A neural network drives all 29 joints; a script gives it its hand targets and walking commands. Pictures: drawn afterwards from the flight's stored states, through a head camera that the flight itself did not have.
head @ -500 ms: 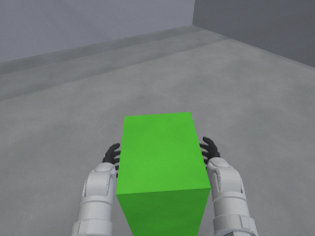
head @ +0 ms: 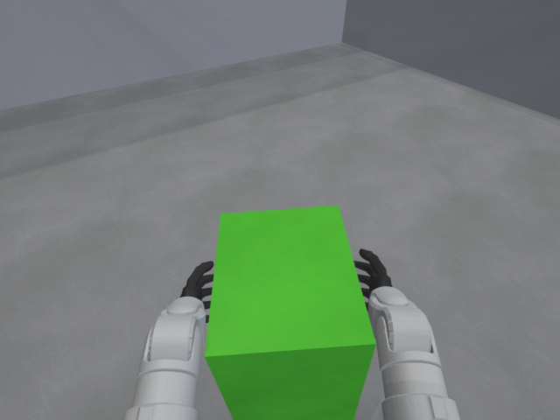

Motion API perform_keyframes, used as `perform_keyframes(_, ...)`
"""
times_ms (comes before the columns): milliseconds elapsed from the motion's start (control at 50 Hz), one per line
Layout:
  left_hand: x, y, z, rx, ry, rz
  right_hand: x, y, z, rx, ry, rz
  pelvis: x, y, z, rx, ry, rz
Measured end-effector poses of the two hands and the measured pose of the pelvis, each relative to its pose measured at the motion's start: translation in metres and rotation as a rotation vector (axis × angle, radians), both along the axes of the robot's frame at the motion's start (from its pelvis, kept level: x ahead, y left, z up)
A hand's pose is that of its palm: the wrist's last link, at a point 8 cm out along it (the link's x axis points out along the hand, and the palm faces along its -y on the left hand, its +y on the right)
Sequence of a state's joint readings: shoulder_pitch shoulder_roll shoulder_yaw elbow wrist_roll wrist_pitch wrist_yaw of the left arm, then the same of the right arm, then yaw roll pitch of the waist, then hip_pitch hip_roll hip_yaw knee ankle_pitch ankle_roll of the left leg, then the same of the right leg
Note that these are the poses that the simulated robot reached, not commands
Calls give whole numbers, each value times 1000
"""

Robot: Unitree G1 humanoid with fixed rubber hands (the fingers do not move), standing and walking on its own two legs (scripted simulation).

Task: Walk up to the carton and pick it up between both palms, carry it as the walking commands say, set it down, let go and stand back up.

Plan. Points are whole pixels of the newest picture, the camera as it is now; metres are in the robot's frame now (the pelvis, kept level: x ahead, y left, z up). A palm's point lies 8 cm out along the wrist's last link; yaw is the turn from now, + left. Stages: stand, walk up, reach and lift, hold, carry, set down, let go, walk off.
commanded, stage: hold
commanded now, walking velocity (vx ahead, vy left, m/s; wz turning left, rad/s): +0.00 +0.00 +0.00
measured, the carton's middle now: (288, 325) +0.29 -0.01 -0.02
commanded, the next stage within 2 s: carry in 0.48 s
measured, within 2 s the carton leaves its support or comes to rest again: neither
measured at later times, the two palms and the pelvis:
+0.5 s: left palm (192, 311) +0.28 +0.13 +0.04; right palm (381, 300) +0.28 -0.14 +0.05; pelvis -0.01 +0.00 +0.00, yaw +0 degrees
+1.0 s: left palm (181, 367) +0.19 +0.13 +0.06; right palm (402, 355) +0.19 -0.14 +0.07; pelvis -0.09 +0.00 -0.02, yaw +1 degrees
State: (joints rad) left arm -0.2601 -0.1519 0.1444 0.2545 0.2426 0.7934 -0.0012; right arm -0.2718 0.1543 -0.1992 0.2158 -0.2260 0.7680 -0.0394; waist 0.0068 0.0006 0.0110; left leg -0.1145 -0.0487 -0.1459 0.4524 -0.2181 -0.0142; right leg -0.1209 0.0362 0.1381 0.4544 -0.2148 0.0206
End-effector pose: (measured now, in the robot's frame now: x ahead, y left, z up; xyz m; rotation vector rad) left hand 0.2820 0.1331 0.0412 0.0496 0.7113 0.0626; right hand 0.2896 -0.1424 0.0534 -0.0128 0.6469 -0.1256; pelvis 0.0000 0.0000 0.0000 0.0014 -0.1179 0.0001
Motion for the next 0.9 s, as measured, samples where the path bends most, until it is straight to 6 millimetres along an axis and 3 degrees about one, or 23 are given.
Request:
perform_keyframes(480,-4,-1,0,-4,-2,-1,-5,-1,0,9,-2,-13,-6,1,-2,1,-9,-3)
perform_keyframes(640,-2,-2,11,-11,-57,23,-4,-1,10,29,-60,-36,-13,0,-10,-2,121,-4)
perform_keyframes(740,-17,-5,13,-19,-63,33,-20,-2,13,40,-66,-58,-28,0,-18,-5,156,-3)
perform_keyframes(900,-64,-10,16,-1,-4,44,-66,-6,13,44,-7,-59,-61,-4,-24,5,172,0)
